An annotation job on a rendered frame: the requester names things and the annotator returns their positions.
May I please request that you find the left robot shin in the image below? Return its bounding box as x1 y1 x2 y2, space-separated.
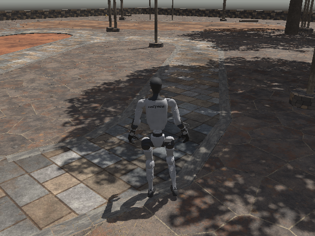
146 161 154 191

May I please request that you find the left robot hand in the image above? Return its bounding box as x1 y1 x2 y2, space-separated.
128 134 139 144

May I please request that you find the right robot hand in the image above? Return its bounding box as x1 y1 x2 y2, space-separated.
179 132 189 143

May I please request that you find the robot left upper arm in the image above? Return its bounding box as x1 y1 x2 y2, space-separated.
133 99 146 126

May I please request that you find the robot left forearm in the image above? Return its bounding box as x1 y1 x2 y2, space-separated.
129 119 138 136

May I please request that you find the robot right upper arm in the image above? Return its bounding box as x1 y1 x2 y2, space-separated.
167 98 182 125

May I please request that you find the robot right thigh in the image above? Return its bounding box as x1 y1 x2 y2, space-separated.
164 136 175 165

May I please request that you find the robot right forearm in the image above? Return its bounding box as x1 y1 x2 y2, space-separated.
177 118 188 135

